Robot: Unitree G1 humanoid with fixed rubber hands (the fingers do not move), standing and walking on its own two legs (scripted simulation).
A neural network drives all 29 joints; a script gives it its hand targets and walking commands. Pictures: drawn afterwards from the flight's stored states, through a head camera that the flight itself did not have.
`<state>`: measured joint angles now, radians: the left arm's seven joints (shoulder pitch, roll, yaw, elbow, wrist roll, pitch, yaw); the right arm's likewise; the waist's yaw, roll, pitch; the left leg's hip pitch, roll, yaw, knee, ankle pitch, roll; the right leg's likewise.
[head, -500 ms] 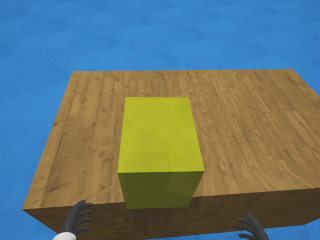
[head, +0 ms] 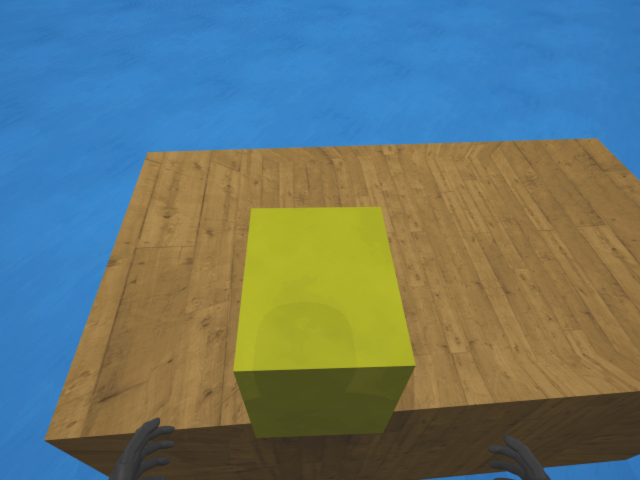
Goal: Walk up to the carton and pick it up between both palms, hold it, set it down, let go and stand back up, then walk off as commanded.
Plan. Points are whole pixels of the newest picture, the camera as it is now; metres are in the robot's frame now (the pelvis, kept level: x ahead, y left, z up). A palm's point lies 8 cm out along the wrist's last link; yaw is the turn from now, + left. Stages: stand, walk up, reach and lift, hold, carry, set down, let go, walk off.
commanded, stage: walk off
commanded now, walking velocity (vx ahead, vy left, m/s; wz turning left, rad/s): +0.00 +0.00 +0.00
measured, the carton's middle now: (318, 322) +0.36 +0.01 -0.05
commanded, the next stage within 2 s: none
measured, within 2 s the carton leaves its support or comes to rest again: neither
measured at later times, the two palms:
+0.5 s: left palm out of the picture +0.04 +0.26 -0.10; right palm out of the picture +0.05 -0.30 -0.13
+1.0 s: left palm out of the picture -0.07 +0.29 -0.14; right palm out of the picture -0.08 -0.29 -0.10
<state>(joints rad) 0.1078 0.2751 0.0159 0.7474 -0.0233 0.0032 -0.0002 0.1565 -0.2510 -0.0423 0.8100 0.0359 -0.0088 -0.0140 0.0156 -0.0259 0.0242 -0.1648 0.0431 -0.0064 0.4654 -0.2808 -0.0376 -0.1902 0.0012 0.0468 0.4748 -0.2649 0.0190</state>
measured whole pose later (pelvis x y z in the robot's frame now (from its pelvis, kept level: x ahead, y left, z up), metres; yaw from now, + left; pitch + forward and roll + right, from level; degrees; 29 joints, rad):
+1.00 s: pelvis -0.17 +0.02 -0.02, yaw +1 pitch -4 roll -2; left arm 0.18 0.33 0.04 0.76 -0.02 0.07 0.01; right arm 0.21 -0.34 -0.06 0.79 0.04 0.02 -0.01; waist -0.01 -0.03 0.16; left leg -0.35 -0.06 -0.11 0.68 -0.25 0.04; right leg -0.43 0.10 0.05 1.17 -0.50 -0.02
